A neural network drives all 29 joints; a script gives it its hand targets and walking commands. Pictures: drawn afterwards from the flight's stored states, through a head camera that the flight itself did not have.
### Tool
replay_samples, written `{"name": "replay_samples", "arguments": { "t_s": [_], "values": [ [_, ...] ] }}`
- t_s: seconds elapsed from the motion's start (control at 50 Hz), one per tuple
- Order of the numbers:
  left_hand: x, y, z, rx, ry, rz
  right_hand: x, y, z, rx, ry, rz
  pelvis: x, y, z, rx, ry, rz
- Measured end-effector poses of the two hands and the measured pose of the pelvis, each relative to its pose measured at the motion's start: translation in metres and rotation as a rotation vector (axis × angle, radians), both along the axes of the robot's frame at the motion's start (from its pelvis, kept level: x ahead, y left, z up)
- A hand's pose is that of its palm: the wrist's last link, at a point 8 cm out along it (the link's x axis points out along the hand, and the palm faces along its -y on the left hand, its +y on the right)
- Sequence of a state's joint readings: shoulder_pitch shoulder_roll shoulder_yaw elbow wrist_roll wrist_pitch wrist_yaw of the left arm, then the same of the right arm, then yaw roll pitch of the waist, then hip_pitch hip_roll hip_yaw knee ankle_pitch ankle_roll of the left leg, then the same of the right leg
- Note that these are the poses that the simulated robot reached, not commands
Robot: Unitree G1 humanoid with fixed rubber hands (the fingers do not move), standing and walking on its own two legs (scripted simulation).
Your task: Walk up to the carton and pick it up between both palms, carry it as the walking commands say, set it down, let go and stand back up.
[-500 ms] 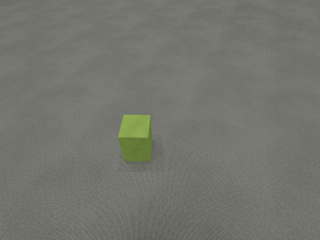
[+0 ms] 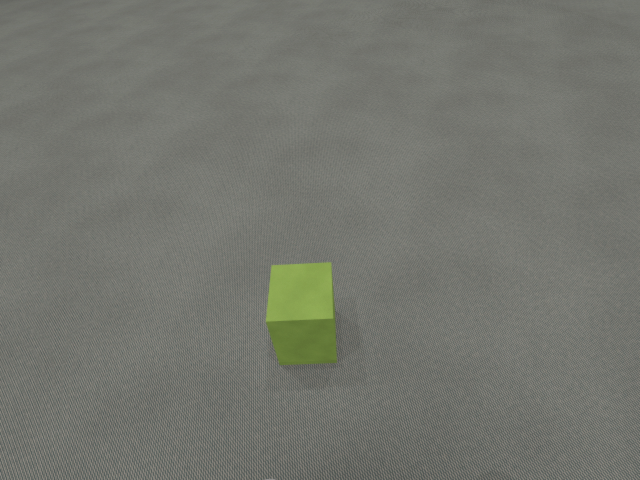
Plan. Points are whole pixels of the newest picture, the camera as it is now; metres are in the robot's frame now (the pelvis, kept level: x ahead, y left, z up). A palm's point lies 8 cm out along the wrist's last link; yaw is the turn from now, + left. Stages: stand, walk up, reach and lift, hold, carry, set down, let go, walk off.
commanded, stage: walk up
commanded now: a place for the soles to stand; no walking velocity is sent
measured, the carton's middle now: (304, 315) +0.77 +0.10 -0.62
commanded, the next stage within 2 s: none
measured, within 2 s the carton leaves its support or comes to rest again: neither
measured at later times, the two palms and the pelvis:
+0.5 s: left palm (9, 417) +0.27 +0.47 -0.08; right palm (471, 465) +0.19 -0.18 -0.12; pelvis +0.18 +0.15 -0.01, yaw -2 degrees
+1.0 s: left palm (8, 351) +0.40 +0.58 -0.12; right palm (380, 332) +0.37 -0.08 -0.08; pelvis +0.31 +0.26 -0.01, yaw -4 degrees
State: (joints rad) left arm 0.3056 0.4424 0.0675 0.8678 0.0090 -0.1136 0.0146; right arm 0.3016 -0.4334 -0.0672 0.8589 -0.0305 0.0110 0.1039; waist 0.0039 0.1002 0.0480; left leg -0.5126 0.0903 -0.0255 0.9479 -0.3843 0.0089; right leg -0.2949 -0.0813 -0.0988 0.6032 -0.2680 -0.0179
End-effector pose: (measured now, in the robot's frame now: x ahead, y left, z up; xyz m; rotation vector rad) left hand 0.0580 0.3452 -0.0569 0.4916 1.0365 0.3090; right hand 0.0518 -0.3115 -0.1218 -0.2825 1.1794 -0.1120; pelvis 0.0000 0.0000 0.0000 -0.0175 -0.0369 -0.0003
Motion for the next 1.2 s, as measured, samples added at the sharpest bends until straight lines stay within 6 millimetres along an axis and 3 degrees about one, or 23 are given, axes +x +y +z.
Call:
{"name": "replay_samples", "arguments": {
  "t_s": [0.08,0.18,0.24,0.34,0.42,0.48,0.56,0.68,0.74,0.8,0.88,0.96,1.08,1.2],
  "values": [
    [0.01,0.039,-0.004,-0.008,0.033,0.024,0.052,0.023,0.012,-0.026,-0.047,0.022,0.03,0.033,0.0,0.005,0.003,0.002],
    [0.04,0.095,-0.035,-0.017,0.086,0.033,0.104,0.052,0.019,-0.114,-0.118,0.014,0.071,0.084,-0.019,0.009,0.01,-0.008],
    [0.069,0.106,-0.041,-0.046,0.119,0.021,0.113,0.074,0.028,-0.12,-0.133,-0.031,0.091,0.101,-0.012,0.012,0.013,-0.025],
    [0.132,0.106,-0.033,-0.105,0.084,-0.053,0.111,0.101,0.035,-0.12,-0.068,-0.075,0.121,0.124,0.003,0.005,0.008,-0.023],
    [0.176,0.109,-0.024,-0.116,0.065,-0.096,0.113,0.116,0.026,-0.096,-0.003,-0.102,0.15,0.138,0.005,0.005,0.009,-0.028],
    [0.201,0.122,-0.023,-0.082,0.042,-0.102,0.129,0.127,0.009,-0.071,0.02,-0.103,0.177,0.143,-0.005,0.01,0.02,-0.028],
    [0.218,0.146,-0.019,-0.052,0.007,-0.039,0.174,0.154,-0.001,-0.048,0.036,-0.047,0.203,0.157,-0.007,-0.019,0.014,-0.015],
    [0.229,0.185,-0.015,-0.07,0.05,0.001,0.263,0.193,0.016,-0.038,-0.058,0.032,0.243,0.193,0.002,0.014,0.006,-0.014],
    [0.241,0.209,-0.029,-0.089,0.093,0.016,0.3,0.206,0.02,-0.09,-0.11,0.029,0.267,0.218,-0.005,0.018,0.002,-0.026],
    [0.262,0.23,-0.05,-0.108,0.134,0.038,0.323,0.219,0.019,-0.151,-0.134,0.004,0.286,0.241,-0.016,0.014,0.007,-0.034],
    [0.296,0.237,-0.062,-0.14,0.153,0.022,0.334,0.237,0.031,-0.179,-0.122,-0.018,0.302,0.251,-0.011,0.008,0.018,-0.043],
    [0.326,0.235,-0.067,-0.166,0.17,-0.012,0.33,0.238,0.039,-0.218,-0.099,-0.051,0.311,0.256,-0.008,0.011,0.023,-0.06],
    [0.367,0.228,-0.062,-0.162,0.162,-0.076,0.3,0.217,0.038,-0.281,-0.03,-0.119,0.314,0.253,-0.009,0.009,0.02,-0.084],
    [0.396,0.208,-0.056,-0.129,0.117,-0.117,0.265,0.186,0.025,-0.284,0.04,-0.152,0.307,0.227,-0.017,0.012,0.035,-0.108]
  ]
}}
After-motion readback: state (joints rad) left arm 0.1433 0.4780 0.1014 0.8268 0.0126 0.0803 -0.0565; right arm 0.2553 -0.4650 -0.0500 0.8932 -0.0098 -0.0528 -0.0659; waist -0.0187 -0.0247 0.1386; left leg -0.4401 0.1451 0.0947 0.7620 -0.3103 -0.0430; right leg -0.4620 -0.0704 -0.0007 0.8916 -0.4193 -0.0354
